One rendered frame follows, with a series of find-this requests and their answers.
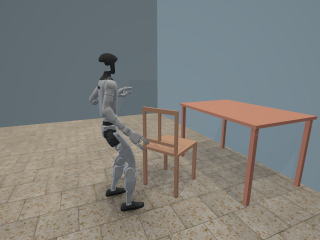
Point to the robot left upper arm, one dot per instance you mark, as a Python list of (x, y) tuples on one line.
[(93, 98)]

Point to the right robot thigh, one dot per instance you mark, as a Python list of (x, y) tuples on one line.
[(123, 147)]

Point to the robot right upper arm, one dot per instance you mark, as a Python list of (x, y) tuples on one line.
[(109, 90)]

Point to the right robot hand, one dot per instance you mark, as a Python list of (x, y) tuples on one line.
[(135, 139)]

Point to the robot right forearm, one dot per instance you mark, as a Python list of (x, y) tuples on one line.
[(113, 118)]

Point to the robot head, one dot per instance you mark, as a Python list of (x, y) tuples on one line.
[(108, 59)]

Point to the chair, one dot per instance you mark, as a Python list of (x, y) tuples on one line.
[(173, 146)]

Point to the table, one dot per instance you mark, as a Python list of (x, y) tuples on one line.
[(256, 117)]

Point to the left robot hand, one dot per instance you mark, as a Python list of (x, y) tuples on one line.
[(123, 94)]

